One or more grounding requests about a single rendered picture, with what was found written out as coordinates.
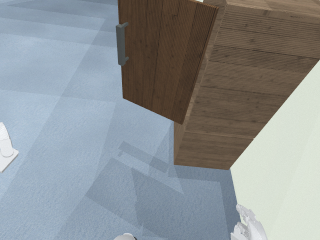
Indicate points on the left robot hand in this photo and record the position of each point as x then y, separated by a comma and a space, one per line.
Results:
7, 153

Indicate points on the right robot hand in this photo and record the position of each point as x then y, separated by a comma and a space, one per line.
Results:
254, 229

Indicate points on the cupboard door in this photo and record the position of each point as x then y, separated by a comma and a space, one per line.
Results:
165, 41

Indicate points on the handle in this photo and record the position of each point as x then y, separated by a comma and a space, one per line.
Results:
120, 39

